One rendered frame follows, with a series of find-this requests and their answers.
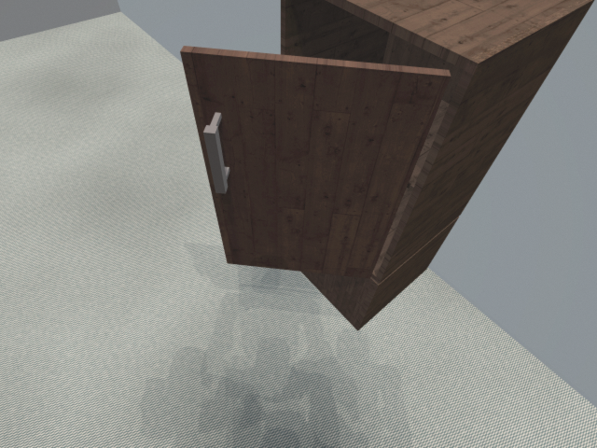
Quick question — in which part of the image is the cupboard door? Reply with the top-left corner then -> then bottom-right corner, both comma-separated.
180,46 -> 451,279

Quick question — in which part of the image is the handle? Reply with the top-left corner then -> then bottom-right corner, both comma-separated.
203,112 -> 229,194

